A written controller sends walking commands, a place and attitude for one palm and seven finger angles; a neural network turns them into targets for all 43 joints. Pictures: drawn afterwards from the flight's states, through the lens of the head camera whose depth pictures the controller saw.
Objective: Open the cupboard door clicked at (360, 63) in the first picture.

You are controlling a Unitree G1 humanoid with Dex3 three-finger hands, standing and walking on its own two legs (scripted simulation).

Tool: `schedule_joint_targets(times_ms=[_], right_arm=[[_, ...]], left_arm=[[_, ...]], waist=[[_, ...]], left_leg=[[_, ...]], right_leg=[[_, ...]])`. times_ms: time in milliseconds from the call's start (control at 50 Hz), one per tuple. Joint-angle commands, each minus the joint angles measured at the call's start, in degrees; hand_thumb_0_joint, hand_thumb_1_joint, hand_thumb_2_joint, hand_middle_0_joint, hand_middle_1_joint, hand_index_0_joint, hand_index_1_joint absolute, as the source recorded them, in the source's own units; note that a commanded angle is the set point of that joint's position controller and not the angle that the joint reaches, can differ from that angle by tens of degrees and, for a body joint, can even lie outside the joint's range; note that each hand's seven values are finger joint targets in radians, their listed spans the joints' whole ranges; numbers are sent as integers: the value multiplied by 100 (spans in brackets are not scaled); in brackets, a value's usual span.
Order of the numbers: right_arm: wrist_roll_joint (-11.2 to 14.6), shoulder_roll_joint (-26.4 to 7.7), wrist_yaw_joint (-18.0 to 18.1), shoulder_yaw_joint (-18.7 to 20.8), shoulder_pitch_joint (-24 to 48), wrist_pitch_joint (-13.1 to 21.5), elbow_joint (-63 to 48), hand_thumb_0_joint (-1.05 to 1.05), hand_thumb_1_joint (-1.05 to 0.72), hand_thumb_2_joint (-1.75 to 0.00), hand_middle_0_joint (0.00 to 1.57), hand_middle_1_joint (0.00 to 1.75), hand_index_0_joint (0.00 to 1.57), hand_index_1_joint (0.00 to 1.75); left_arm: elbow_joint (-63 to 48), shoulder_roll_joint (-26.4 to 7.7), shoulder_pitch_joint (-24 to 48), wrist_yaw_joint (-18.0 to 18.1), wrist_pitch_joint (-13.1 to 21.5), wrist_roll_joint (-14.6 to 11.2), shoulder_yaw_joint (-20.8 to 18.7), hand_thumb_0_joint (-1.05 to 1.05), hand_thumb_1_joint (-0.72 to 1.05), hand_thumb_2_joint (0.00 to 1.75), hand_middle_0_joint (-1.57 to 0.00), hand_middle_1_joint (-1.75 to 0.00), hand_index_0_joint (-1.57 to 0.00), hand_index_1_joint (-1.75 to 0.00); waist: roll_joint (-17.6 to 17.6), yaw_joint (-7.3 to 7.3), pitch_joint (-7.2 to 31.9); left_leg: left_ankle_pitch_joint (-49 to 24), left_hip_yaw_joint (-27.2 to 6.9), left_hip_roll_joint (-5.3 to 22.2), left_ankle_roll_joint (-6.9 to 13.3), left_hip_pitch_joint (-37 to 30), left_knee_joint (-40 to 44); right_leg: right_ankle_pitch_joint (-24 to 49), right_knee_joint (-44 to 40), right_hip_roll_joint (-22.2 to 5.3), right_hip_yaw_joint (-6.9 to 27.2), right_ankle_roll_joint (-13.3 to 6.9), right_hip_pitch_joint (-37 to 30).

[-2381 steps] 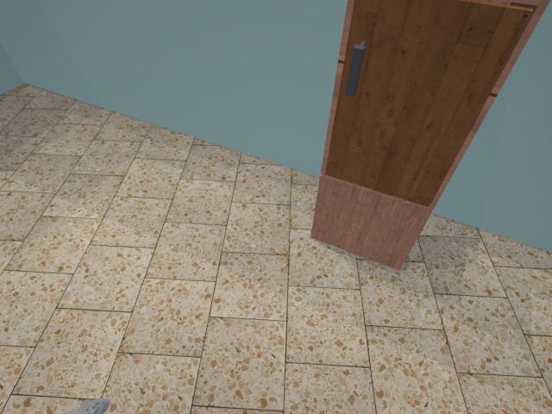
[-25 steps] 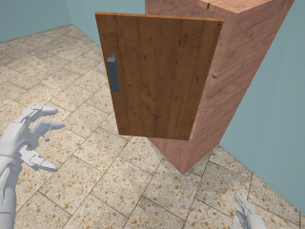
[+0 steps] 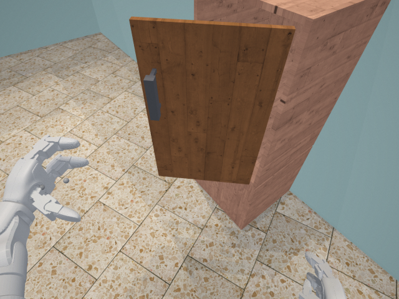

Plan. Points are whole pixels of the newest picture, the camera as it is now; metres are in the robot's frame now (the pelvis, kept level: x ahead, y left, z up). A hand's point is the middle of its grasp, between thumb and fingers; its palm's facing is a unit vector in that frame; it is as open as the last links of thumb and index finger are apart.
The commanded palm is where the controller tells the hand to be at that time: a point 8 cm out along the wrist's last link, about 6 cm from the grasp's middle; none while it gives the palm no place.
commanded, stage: move the hooked fingers beside the handle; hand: left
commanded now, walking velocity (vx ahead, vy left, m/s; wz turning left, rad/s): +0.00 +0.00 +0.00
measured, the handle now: (154, 94) +0.59 +0.17 +0.09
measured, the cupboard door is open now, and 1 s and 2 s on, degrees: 46 46 46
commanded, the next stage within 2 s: none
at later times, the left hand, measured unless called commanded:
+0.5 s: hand (97, 145) +0.38 +0.25 +0.10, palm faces -0.02 -1.00 -0.01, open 14.0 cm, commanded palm +0.36 +0.30 +0.10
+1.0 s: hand (113, 121) +0.46 +0.24 +0.10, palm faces -0.03 -1.00 +0.00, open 14.0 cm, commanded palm +0.46 +0.29 +0.10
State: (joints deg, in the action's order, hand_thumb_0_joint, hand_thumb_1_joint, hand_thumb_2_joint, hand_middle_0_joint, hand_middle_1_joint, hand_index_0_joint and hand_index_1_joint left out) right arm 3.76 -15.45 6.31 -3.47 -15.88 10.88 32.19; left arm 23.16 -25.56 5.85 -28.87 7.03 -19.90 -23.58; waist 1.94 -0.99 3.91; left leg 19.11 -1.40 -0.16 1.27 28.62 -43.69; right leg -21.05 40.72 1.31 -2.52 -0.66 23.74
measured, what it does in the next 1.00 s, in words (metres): stands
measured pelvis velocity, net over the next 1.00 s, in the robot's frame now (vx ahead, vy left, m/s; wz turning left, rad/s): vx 0.00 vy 0.00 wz -0.03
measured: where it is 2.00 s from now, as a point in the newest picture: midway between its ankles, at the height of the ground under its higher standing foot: outside the picture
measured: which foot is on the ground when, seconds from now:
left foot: down 0.00-1.00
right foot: down 0.00-1.00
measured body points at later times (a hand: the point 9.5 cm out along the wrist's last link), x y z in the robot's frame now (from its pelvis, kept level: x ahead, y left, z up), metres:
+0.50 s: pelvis +0.00 +0.00 +0.00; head +0.04 +0.01 +0.44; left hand +0.38 +0.30 +0.11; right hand +0.10 -0.27 -0.10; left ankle +0.03 +0.10 -0.71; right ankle +0.00 -0.12 -0.71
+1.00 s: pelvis +0.00 +0.00 -0.02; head +0.08 +0.02 +0.43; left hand +0.46 +0.30 +0.10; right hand +0.05 -0.27 -0.12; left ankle +0.03 +0.10 -0.71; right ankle +0.00 -0.12 -0.71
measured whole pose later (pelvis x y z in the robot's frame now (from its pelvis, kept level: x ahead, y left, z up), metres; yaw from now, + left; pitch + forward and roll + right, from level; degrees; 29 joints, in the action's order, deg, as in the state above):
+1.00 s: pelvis +0.00 +0.00 -0.02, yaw -2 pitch +13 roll -3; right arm 2.5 -16.4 4.1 -2.6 -20.9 1.6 35.5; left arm 63.3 -33.9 44.8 -24.9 16.1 -10.2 -23.3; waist 0.4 5.6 4.4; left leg 21.2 -0.5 1.0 1.5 41.6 -49.7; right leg -22.4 46.2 2.3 -1.6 -0.5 37.0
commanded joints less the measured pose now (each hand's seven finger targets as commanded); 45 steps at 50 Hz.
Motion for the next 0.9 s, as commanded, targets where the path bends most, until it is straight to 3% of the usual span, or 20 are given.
schedule_joint_targets(times_ms=[0,40,100,140,180,260,300,320,360,420,480,540,580,640,680,760,780,820,840,880], right_arm=[[32,-858,144,361,293,260,-708,0,-90,-90,20,30,20,30],[30,-853,161,359,269,259,-670,0,-90,-90,20,30,20,30],[11,-880,150,350,212,196,-596,0,-90,-90,20,30,20,30],[11,-873,124,349,197,146,-603,0,-90,-90,20,30,20,30],[-2,-890,97,351,131,93,-593,0,-90,-90,20,30,20,30],[-13,-901,30,372,2,-8,-639,0,-90,-90,20,30,20,30],[-12,-917,6,409,-91,-65,-617,0,-90,-90,20,30,20,30],[-6,-917,-8,416,-112,-86,-620,0,-90,-90,20,30,20,30],[-9,-938,-17,427,-195,-148,-598,0,-90,-90,20,30,20,30],[-16,-958,-44,464,-301,-224,-569,0,-90,-90,20,30,20,30],[-41,-974,-50,493,-398,-296,-531,0,-90,-90,20,30,20,30],[-29,-987,-35,491,-471,-383,-413,0,-90,-90,20,30,20,30],[-28,-990,-38,479,-505,-419,-386,0,-90,-90,20,30,20,30],[-51,-1009,-53,501,-611,-475,-311,0,-90,-90,20,30,20,30],[-66,-1020,-69,507,-667,-511,-295,0,-90,-90,20,30,20,30],[-64,-1051,-84,474,-769,-646,-241,0,-90,-90,20,30,20,30],[-67,-1070,-83,478,-791,-671,-238,0,-90,-90,20,30,20,30],[-76,-1060,-99,464,-842,-711,-218,0,-90,-90,20,30,20,30],[-89,-1075,-108,472,-892,-722,-191,0,-90,-90,20,30,20,30],[-112,-1108,-114,505,-984,-754,-162,0,-90,-90,20,30,20,30]], left_arm=[[-936,-1398,2565,39,407,-78,-195,0,-50,30,-30,-120,-30,-120],[-784,-1326,2828,69,452,0,-40,0,-50,30,-30,-120,-30,-120],[-385,-1633,3097,147,481,91,-239,0,-50,30,-30,-120,-30,-120],[-186,-1689,3147,183,509,169,-265,0,-50,30,-30,-120,-30,-120],[85,-1842,3312,220,496,192,-376,0,-50,30,-30,-120,-30,-120],[337,-1809,3392,226,594,201,-354,0,-50,30,-30,-120,-30,-120],[445,-1850,3492,220,631,223,-382,0,-50,30,-30,-120,-30,-120],[406,-1801,3550,215,661,242,-317,0,-50,30,-30,-120,-30,-120],[578,-1757,3643,223,673,225,-283,0,-50,30,-30,-120,-30,-120],[634,-1778,3843,253,710,291,-270,0,-50,30,-30,-120,-30,-120],[665,-2015,3974,293,778,301,-489,0,-50,30,-30,-120,-30,-120],[1031,-1975,4508,316,840,394,-327,0,-50,30,-30,-120,-30,-120],[1197,-1899,4783,335,900,443,-191,0,-50,30,-30,-120,-30,-120],[1416,-2000,5035,358,1006,531,-209,0,-50,30,-30,-120,-30,-120],[1573,-2025,5087,339,1048,518,-247,0,-50,30,-30,-120,-30,-120],[2323,-2240,5496,338,1017,603,-292,0,-50,30,-30,-120,-30,-120],[2404,-2379,5614,347,1038,664,-357,0,-50,30,-30,-120,-30,-120],[2547,-2306,5969,364,1096,763,-176,0,-50,30,-30,-120,-30,-120],[2599,-2340,6096,386,1144,792,-183,0,-50,30,-30,-120,-30,-120],[2588,-2507,6270,384,1278,774,-338,0,-50,30,-30,-120,-30,-120]], waist=[[330,287,917],[384,308,998],[229,263,1163],[414,209,1204],[231,205,1278],[290,130,1506],[215,199,1581],[365,204,1588],[136,244,1516],[238,292,1622],[236,266,1866],[210,434,1593],[301,468,1612],[481,487,1868],[329,462,2079],[101,561,1706],[175,564,1802],[418,659,1757],[398,687,1791],[420,678,2242]], left_leg=[[-398,-155,-15,49,-945,704],[-329,-174,-12,51,-1015,708],[-377,-165,-15,57,-892,659],[-428,-162,-19,39,-875,659],[-508,-136,-10,47,-760,609],[-836,-100,-22,43,-743,537],[-969,-61,1,53,-766,499],[-1025,-52,-6,49,-779,490],[-1048,-68,0,61,-703,459],[-1106,-71,14,61,-784,458],[-1339,-32,14,74,-810,375],[-1122,-47,40,78,-692,366],[-1053,-68,38,75,-706,346],[-1188,-104,51,59,-880,280],[-1387,-102,67,56,-877,223],[-1100,-41,55,104,-365,162],[-1124,-26,61,103,-349,143],[-1013,-54,75,84,-378,113],[-1011,-88,95,77,-416,95],[-1307,-102,109,68,-594,-16]], right_leg=[[504,-705,53,97,-88,404],[448,-685,37,103,-92,475],[474,-663,19,152,-96,337],[516,-612,13,136,-116,333],[616,-587,23,162,-104,244],[976,-462,46,161,-132,86],[1185,-434,60,163,-96,136],[1247,-414,59,170,-104,157],[1271,-403,80,151,-114,174],[1317,-364,84,128,-99,294],[1584,-324,90,181,-94,149],[1348,-342,98,165,-76,444],[1232,-317,108,165,-92,554],[1271,-270,102,169,-104,639],[1484,-199,111,156,-104,530],[1334,-195,111,190,-79,614],[1386,-178,94,225,-63,628],[1189,-144,97,199,-67,896],[1133,-124,109,182,-71,977],[1365,-31,128,211,-72,893]])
